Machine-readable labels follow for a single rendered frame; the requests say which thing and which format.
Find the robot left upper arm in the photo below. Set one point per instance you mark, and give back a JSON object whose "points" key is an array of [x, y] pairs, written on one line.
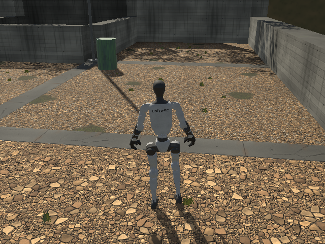
{"points": [[144, 108]]}

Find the robot left forearm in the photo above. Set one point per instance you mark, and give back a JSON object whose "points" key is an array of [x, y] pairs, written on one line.
{"points": [[136, 134]]}

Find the robot right upper arm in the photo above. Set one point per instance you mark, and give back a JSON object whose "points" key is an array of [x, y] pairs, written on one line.
{"points": [[176, 106]]}

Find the left robot hand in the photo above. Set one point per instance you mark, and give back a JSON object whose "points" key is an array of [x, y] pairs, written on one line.
{"points": [[134, 142]]}

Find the robot left shin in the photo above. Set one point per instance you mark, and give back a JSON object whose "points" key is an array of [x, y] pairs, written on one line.
{"points": [[153, 186]]}

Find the right robot hand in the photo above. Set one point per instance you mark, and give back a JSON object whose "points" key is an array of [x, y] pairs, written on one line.
{"points": [[190, 139]]}

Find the robot right forearm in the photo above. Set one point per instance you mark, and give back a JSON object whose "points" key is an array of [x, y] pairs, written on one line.
{"points": [[188, 131]]}

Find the robot torso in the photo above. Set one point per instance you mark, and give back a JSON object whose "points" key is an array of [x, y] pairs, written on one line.
{"points": [[161, 123]]}

